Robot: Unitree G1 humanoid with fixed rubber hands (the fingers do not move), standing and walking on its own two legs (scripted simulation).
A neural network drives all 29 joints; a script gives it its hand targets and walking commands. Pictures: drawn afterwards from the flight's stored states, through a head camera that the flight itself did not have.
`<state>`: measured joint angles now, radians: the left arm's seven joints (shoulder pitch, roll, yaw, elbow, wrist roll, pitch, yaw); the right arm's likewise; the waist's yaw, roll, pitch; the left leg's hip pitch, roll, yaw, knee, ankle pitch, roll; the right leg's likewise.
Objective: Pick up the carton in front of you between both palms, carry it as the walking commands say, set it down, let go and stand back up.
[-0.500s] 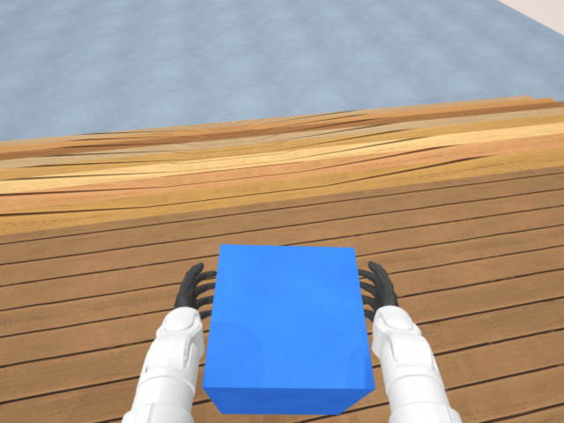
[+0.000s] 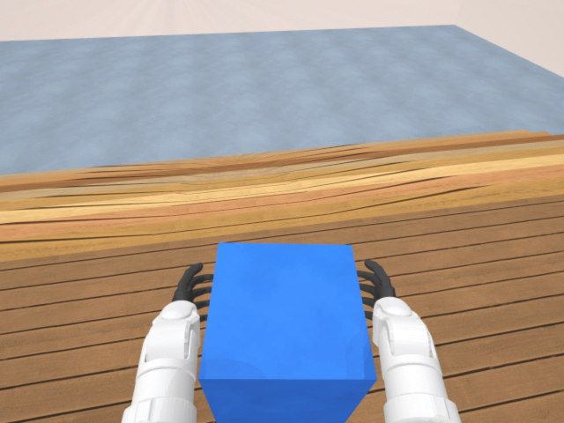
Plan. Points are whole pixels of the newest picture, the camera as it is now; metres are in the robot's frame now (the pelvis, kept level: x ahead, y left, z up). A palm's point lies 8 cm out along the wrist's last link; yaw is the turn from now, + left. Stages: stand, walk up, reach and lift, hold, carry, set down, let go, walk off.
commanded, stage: reach and lift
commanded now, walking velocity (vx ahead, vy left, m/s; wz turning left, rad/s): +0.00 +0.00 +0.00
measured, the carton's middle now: (282, 339) +0.29 +0.00 -0.05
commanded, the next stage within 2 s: hold in 0.68 s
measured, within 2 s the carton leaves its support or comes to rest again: neither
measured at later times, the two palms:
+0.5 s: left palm (183, 302) +0.31 +0.15 +0.03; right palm (384, 298) +0.31 -0.15 +0.04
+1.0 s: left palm (179, 302) +0.29 +0.15 +0.05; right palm (387, 296) +0.30 -0.15 +0.06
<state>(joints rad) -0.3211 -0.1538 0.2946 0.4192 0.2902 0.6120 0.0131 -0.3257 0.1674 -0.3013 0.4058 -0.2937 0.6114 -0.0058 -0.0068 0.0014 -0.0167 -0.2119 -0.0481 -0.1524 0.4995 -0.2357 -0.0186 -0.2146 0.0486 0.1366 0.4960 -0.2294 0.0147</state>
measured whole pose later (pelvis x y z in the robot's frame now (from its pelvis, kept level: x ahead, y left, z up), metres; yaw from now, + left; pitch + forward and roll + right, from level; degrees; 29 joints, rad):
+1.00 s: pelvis +0.01 +0.00 +0.01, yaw +0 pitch -7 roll +0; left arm -0.26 -0.15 0.22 0.26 0.28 0.77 0.01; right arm -0.27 0.15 -0.22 0.26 -0.28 0.76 0.00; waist 0.00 0.00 -0.01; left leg -0.06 -0.04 -0.14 0.37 -0.20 -0.01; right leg -0.07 0.03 0.13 0.37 -0.19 0.01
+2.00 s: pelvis +0.32 -0.01 -0.01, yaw +0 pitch +5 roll +2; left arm -0.04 -0.13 0.06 -0.52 0.05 1.23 0.14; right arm -0.05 0.13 -0.06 -0.51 -0.04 1.21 -0.12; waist 0.05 -0.04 -0.11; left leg -0.57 0.03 0.20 0.61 -0.19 0.02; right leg 0.05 -0.05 -0.15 0.32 -0.44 0.01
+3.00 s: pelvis +0.96 -0.02 -0.01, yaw -1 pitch +5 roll +0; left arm -0.57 -0.07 0.21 -0.05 0.03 1.14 0.16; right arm -0.55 0.07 -0.25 -0.11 -0.05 1.14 -0.14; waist 0.03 0.00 -0.01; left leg -0.64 0.04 0.12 0.66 -0.11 0.09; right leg -0.15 0.00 -0.18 0.54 -0.48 -0.05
